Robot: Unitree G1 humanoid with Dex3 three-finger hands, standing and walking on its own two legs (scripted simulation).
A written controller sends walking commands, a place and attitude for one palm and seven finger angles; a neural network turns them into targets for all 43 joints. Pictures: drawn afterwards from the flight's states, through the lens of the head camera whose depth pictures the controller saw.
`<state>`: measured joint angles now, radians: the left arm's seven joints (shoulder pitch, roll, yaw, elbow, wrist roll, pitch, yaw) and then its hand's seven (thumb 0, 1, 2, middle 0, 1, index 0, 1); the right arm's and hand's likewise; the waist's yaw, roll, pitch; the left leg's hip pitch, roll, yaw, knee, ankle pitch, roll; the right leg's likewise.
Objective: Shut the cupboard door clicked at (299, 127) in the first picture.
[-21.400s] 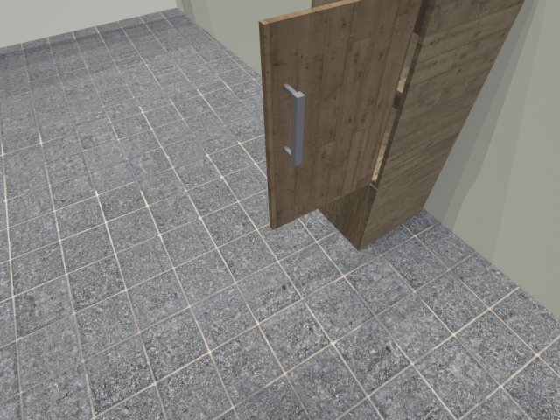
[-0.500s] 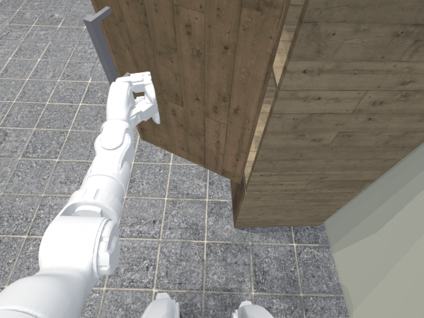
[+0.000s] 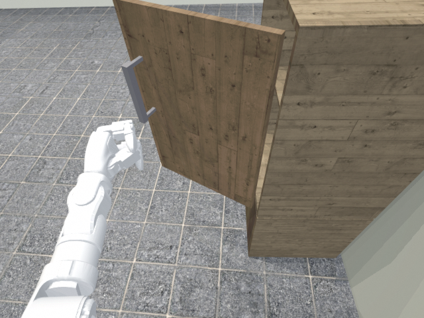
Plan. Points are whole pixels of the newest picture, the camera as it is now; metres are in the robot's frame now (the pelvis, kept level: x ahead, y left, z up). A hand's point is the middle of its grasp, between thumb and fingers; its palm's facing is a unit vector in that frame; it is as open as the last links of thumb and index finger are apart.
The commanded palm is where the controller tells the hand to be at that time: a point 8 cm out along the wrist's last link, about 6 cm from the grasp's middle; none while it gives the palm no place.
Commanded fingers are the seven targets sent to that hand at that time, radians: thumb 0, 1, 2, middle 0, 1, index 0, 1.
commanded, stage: draw the hand back to the body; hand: left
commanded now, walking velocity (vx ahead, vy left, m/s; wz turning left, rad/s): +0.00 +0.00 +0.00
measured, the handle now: (141, 91) +0.66 +0.19 +0.07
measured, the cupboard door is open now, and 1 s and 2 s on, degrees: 61 61 61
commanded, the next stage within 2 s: step back with the hand held close in 1.16 s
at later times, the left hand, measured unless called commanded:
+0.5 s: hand (45, 203) +0.26 +0.24 +0.16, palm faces +0.29 -0.92 -0.26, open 4.0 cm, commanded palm +0.21 +0.28 +0.18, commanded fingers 0.00 0.90 0.90 -0.56 -0.69 -0.56 -0.69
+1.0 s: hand out of the picture +0.19 +0.28 +0.19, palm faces +0.50 -0.77 -0.39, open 7.2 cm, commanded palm +0.15 +0.31 +0.21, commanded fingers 0.00 0.90 0.90 -0.20 -0.30 -0.20 -0.30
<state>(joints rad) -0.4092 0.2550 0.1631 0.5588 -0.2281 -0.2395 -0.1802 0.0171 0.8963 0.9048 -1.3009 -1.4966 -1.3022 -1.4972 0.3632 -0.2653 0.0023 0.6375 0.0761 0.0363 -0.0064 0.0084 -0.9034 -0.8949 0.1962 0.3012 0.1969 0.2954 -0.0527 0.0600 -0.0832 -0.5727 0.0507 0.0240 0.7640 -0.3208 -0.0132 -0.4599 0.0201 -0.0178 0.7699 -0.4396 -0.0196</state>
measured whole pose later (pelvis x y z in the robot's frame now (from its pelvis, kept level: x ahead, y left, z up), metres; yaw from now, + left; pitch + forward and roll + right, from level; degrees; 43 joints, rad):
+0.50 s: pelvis +0.00 +0.02 +0.03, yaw +1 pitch -4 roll +0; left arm 0.14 0.30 0.15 -0.11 -0.10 0.00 0.07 0.02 0.89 0.90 -0.82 -0.97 -0.82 -0.97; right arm 0.13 -0.21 0.07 0.58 0.05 0.01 -0.07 0.01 -0.90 -0.90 0.20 0.30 0.20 0.30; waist 0.05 0.06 0.01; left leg -0.18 0.01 0.03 0.42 -0.18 0.01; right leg -0.06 -0.02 -0.02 0.41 -0.28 0.01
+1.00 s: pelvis +0.02 +0.01 +0.03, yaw +1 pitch -4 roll +0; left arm 0.45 0.33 0.34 -0.34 -0.09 -0.04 0.11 0.01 0.89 0.90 -0.24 -0.34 -0.25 -0.34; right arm 0.19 -0.25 0.02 0.64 0.03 -0.06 -0.08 0.01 -0.90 -0.90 0.20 0.30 0.20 0.30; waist 0.08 0.08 0.01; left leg -0.15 0.01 0.02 0.42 -0.20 0.00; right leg -0.02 -0.02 -0.03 0.41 -0.31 0.00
